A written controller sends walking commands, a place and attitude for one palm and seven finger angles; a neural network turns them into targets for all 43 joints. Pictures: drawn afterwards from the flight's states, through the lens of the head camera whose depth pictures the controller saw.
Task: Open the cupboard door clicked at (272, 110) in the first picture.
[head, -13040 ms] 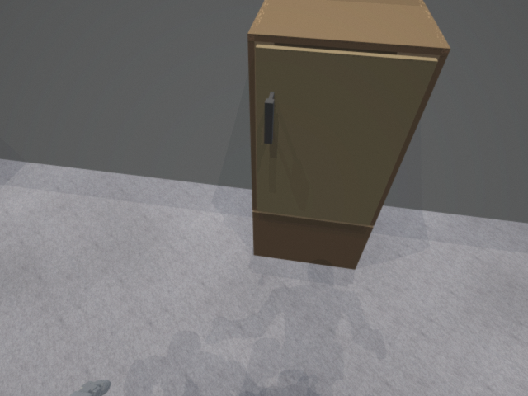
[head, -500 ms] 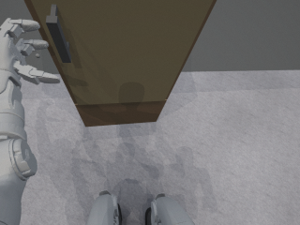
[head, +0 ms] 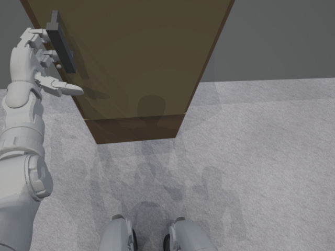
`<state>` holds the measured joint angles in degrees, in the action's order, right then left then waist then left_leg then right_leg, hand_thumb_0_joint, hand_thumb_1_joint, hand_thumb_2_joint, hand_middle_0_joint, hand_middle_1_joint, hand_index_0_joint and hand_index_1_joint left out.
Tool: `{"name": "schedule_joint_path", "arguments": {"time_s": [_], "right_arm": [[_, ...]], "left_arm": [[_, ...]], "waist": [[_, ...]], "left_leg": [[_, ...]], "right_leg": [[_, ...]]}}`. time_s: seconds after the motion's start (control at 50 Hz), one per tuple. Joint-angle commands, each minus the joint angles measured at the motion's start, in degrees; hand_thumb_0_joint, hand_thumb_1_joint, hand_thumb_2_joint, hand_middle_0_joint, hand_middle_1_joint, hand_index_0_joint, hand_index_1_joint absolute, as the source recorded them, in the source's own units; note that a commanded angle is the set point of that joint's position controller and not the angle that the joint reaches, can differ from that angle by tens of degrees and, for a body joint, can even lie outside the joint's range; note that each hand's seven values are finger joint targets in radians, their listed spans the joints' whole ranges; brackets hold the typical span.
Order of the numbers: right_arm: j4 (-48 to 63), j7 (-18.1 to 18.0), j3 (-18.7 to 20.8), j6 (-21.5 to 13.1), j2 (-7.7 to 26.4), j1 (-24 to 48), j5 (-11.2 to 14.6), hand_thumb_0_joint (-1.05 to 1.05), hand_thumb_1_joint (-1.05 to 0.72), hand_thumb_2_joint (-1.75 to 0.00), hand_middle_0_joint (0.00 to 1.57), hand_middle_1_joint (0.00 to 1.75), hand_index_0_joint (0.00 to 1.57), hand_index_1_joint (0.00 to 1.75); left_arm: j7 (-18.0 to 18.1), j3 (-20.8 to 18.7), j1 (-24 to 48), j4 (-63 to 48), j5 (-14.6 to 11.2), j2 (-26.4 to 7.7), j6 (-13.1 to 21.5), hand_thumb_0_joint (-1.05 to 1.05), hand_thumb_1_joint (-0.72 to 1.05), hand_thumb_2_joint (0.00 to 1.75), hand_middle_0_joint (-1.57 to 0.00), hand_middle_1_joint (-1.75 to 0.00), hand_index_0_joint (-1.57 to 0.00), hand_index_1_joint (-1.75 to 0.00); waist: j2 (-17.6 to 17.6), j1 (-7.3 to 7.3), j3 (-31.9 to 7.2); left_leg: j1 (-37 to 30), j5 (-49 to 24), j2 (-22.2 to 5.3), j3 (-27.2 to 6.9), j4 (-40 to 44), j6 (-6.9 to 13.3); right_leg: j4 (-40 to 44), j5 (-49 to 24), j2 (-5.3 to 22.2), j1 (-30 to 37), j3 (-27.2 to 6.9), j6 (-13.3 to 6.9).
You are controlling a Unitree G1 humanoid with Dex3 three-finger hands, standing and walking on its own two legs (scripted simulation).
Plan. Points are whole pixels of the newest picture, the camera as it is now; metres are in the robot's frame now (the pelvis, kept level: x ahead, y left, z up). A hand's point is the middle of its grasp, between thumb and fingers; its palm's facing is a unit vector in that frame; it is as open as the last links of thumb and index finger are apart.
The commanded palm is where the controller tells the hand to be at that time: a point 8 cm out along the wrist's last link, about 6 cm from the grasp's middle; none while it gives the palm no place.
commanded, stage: slide the fingers in behind the handle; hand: left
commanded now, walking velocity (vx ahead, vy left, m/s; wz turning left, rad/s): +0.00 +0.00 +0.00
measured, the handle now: (63, 44) +0.57 +0.19 +0.08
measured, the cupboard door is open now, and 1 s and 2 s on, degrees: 0 0 8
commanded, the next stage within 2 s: close the thumb around the handle in 0.72 s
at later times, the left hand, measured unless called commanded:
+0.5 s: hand (68, 64) +0.52 +0.18 +0.07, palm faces +0.05 -1.00 -0.01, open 14.0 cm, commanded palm +0.50 +0.22 +0.07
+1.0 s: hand (65, 65) +0.52 +0.18 +0.07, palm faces +0.04 -1.00 -0.01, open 13.2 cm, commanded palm +0.50 +0.22 +0.07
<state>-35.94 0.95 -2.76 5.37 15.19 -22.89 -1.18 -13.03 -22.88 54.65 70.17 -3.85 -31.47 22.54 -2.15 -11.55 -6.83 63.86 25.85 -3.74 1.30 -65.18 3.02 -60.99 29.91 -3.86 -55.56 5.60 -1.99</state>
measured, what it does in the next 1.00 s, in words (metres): stands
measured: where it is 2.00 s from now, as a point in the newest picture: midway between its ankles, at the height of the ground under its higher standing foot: outside the picture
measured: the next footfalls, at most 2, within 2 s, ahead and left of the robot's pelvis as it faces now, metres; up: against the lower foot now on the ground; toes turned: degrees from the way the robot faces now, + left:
none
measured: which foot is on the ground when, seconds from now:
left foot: down 0.00-1.00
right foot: down 0.00-1.00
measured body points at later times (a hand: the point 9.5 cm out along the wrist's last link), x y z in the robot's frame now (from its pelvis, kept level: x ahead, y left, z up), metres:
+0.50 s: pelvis +0.00 -0.01 +0.00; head +0.14 +0.02 +0.43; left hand +0.51 +0.23 +0.08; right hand +0.00 -0.27 -0.11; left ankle +0.04 +0.09 -0.65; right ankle -0.01 -0.11 -0.65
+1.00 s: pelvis +0.00 +0.00 +0.00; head +0.13 +0.02 +0.43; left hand +0.51 +0.24 +0.08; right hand -0.01 -0.26 -0.11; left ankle +0.04 +0.09 -0.65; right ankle -0.01 -0.11 -0.65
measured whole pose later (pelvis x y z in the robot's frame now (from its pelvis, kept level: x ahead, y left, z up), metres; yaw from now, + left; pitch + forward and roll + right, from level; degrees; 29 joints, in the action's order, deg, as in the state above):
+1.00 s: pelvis +0.00 +0.00 +0.00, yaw +0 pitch +24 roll -5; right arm -36.3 1.6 -2.2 5.0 15.0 -23.6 -1.1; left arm -10.8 -21.7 53.3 68.8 -4.3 -28.8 23.8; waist -2.4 -11.1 -7.8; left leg 63.1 25.9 -3.7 1.4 -65.0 2.7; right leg -61.3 30.1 -4.0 -55.1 5.3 -2.3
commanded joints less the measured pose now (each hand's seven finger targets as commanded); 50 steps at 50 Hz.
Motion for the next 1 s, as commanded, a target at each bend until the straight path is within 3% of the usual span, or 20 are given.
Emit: {"name": "schedule_joint_path", "arguments": {"time_s": [0.0,0.06,0.08,0.1,0.16,0.2,0.22,0.3,0.38,0.42,0.56,0.66,0.68,0.7,0.76,0.8,0.84,0.9,0.94,0.98], "right_arm": [[1.8,-0.7,4.3,-1.1,10.8,-10.5,0.0,0.0,-0.9,-0.9,0.2,0.3,0.2,0.3],[1.6,-0.6,4.5,-1.0,11.2,-11.0,0.1,0.0,-0.9,-0.9,0.2,0.3,0.2,0.3],[1.8,-0.5,4.4,-0.8,11.0,-10.9,0.1,0.0,-0.9,-0.9,0.2,0.3,0.2,0.3],[1.9,-0.3,4.4,-0.9,10.7,-10.8,0.2,0.0,-0.9,-0.9,0.2,0.3,0.2,0.3],[1.7,-0.2,4.6,-0.7,10.7,-10.9,0.3,0.0,-0.9,-0.9,0.2,0.3,0.2,0.3],[1.7,-0.2,4.5,-0.6,10.6,-10.7,0.3,0.0,-0.9,-0.9,0.2,0.3,0.2,0.3],[1.7,-0.1,4.5,-0.7,10.6,-10.8,0.3,0.0,-0.9,-0.9,0.2,0.3,0.2,0.3],[1.8,0.0,4.5,-1.0,10.4,-10.5,0.1,0.0,-0.9,-0.9,0.2,0.3,0.2,0.3],[1.8,-0.1,4.4,-1.1,10.7,-10.8,0.2,0.0,-0.9,-0.9,0.2,0.3,0.2,0.3],[2.1,0.0,4.3,-1.2,10.2,-10.3,0.3,0.0,-0.9,-0.9,0.2,0.3,0.2,0.3],[2.0,-0.2,4.3,-1.3,10.5,-10.4,0.4,0.0,-0.9,-0.9,0.2,0.3,0.2,0.3],[2.1,-0.5,4.3,-1.3,10.8,-10.7,0.4,0.0,-0.9,-0.9,0.2,0.3,0.2,0.3],[2.1,-0.4,4.2,-1.3,10.4,-10.6,0.4,0.0,-0.9,-0.9,0.2,0.3,0.2,0.3],[2.0,-0.3,4.3,-1.3,10.5,-10.7,0.3,0.0,-0.9,-0.9,0.2,0.3,0.2,0.3],[2.2,-0.4,4.3,-1.3,10.7,-10.6,0.3,0.0,-0.9,-0.9,0.2,0.3,0.2,0.3],[2.2,-0.3,4.4,-1.3,10.6,-10.5,0.4,0.0,-0.9,-0.9,0.2,0.3,0.2,0.3],[2.2,-0.4,4.3,-1.3,10.8,-10.9,0.3,0.0,-0.9,-0.9,0.2,0.3,0.2,0.3],[2.2,-0.2,4.5,-1.3,10.5,-10.4,0.3,0.0,-0.9,-0.9,0.2,0.3,0.2,0.3],[2.1,-0.1,4.6,-1.2,10.8,-10.9,0.2,0.0,-0.9,-0.9,0.2,0.3,0.2,0.3],[1.9,0.0,4.7,-1.2,10.6,-10.5,0.2,0.0,-0.9,-0.9,0.2,0.3,0.2,0.3]], "left_arm": [[1.0,0.2,27.5,-15.8,-1.2,-11.9,5.6,0.0,-0.5,0.3,-0.3,-1.2,-0.3,-1.2],[1.4,-1.6,25.0,-13.9,-1.1,-13.7,5.4,0.0,-0.5,0.3,-0.3,-1.2,-0.3,-1.2],[1.7,-1.2,23.9,-13.6,-0.9,-13.2,5.0,0.0,-0.5,0.3,-0.3,-1.2,-0.3,-1.2],[1.5,1.1,24.2,-13.4,-1.0,-10.2,4.5,0.0,-0.5,0.3,-0.3,-1.2,-0.3,-1.2],[1.5,0.9,22.9,-13.1,-1.0,-10.1,4.1,0.0,-0.5,0.3,-0.3,-1.2,-0.3,-1.2],[1.7,2.1,24.3,-13.1,-1.3,-8.8,3.9,0.0,-0.5,0.3,-0.3,-1.2,-0.3,-1.2],[1.9,1.7,23.6,-12.3,-1.4,-8.7,3.7,0.0,-0.5,0.3,-0.3,-1.2,-0.3,-1.2],[2.7,2.0,23.8,-12.7,-1.3,-8.0,4.4,0.0,-0.5,0.3,-0.3,-1.2,-0.3,-1.2],[3.1,-1.2,23.5,-12.2,-0.9,-12.4,5.0,0.0,-0.5,0.3,-0.3,-1.2,-0.3,-1.2],[2.7,1.0,23.7,-11.8,-0.6,-10.0,4.9,0.0,-0.5,0.3,-0.3,-1.2,-0.3,-1.2],[2.3,1.0,24.9,-11.3,-1.0,-10.2,4.4,0.0,-0.5,0.3,-0.3,-1.2,-0.3,-1.2],[2.2,-1.0,25.0,-11.9,-0.9,-12.9,4.3,0.0,-0.5,0.3,-0.3,-1.2,-0.3,-1.2],[2.0,0.8,24.7,-11.7,-0.7,-10.9,4.2,0.0,-0.5,0.3,-0.3,-1.2,-0.3,-1.2],[2.1,0.3,24.2,-11.2,-1.0,-10.8,4.0,0.0,-0.5,0.3,-0.3,-1.2,-0.3,-1.2],[2.1,-0.8,24.1,-12.6,-1.1,-12.4,4.5,0.0,-0.5,0.3,-0.3,-1.2,-0.3,-1.2],[2.0,-0.2,23.2,-12.2,-1.2,-11.2,4.3,0.0,-0.5,0.3,-0.3,-1.2,-0.3,-1.2],[2.2,-1.3,23.7,-12.4,-1.2,-12.6,4.5,0.0,-0.39,0.35,-0.31,-1.21,-0.31,-1.21],[2.2,1.1,23.9,-13.7,-1.1,-9.6,4.9,0.0,-0.22,0.42,-0.32,-1.23,-0.32,-1.23],[2.7,0.2,23.0,-13.5,-1.1,-10.2,5.1,0.0,-0.11,0.47,-0.33,-1.24,-0.33,-1.24],[2.7,1.8,23.2,-13.4,-1.2,-8.2,5.2,0.0,0.0,0.52,-0.34,-1.25,-0.34,-1.25]], "waist": [[-11.1,-0.37,-30.8],[-8.4,-0.06,-30.1],[-8.5,0.3,-29.9],[-8.1,-0.35,-29.3],[-8.6,0.17,-28.7],[-7.2,-0.85,-26.4],[-6.9,-0.47,-25.6],[-6.6,-0.56,-26.0],[-5.4,0.07,-27.0],[-6.1,-0.4,-26.4],[-6.7,-0.74,-27.4],[-6.5,-0.13,-28.9],[-8.0,-0.25,-28.1],[-6.1,-0.3,-27.2],[-7.4,0.43,-28.8],[-6.6,0.21,-27.9],[-6.3,0.27,-27.8],[-8.8,0.26,-27.6],[-8.6,0.41,-27.8],[-9.0,0.25,-27.8]], "left_leg": [[-35.5,-24.2,0.8,-7.2,5.3,-1.1],[-32.9,-23.5,1.1,-6.4,5.2,-0.7],[-32.4,-23.7,1.2,-6.2,5.5,-0.7],[-32.1,-23.6,1.4,-6.0,5.5,-0.6],[-32.4,-24.3,1.4,-5.7,5.4,-0.7],[-30.8,-22.3,1.4,-5.7,5.6,-0.5],[-30.1,-21.3,1.6,-5.6,5.8,-0.6],[-29.4,-21.2,1.7,-5.4,5.4,-0.4],[-27.4,-21.5,1.8,-4.9,5.0,-0.2],[-27.1,-20.8,2.0,-4.7,4.8,-0.2],[-28.0,-20.8,1.9,-5.0,4.5,-0.1],[-27.3,-21.2,1.8,-4.9,4.2,-0.1],[-28.1,-21.4,1.8,-5.1,4.5,-0.3],[-27.7,-20.9,1.8,-5.1,4.5,-0.2],[-28.3,-21.7,1.8,-5.0,4.7,-0.3],[-27.8,-21.0,1.8,-4.9,4.7,-0.2],[-27.6,-21.3,1.8,-5.2,4.8,-0.2],[-31.2,-21.9,1.5,-5.7,5.5,-0.7],[-32.5,-22.8,1.4,-6.2,5.6,-0.7],[-33.1,-22.6,1.3,-6.3,5.8,-1.0]], "right_leg": [[7.2,-18.9,-0.7,0.6,-3.5,0.4],[7.4,-20.2,-0.8,3.2,-4.1,0.7],[7.4,-20.8,-0.8,4.1,-4.0,0.7],[7.7,-21.2,-0.7,3.9,-4.0,0.8],[7.8,-22.2,-0.8,4.1,-4.1,0.7],[8.3,-21.2,-0.7,3.7,-4.2,0.9],[8.4,-20.2,-0.8,3.9,-4.1,0.8],[8.2,-20.7,-0.6,4.1,-4.4,0.9],[7.7,-22.3,-0.5,6.5,-5.0,1.0],[7.8,-22.0,-0.4,6.0,-5.2,1.1],[7.7,-21.3,-0.5,4.8,-5.1,1.1],[7.3,-22.0,-0.4,6.0,-5.3,1.1],[7.3,-21.6,-0.5,4.9,-5.0,1.0],[7.6,-21.2,-0.6,4.9,-4.8,1.0],[7.3,-21.8,-0.5,5.8,-5.0,0.9],[7.7,-21.5,-0.6,5.7,-5.0,1.0],[7.3,-21.6,-0.7,5.8,-4.8,0.9],[7.5,-20.1,-0.7,3.1,-4.2,0.7],[7.4,-19.9,-0.8,2.3,-3.9,0.5],[7.6,-19.3,-0.8,1.7,-3.6,0.5]]}}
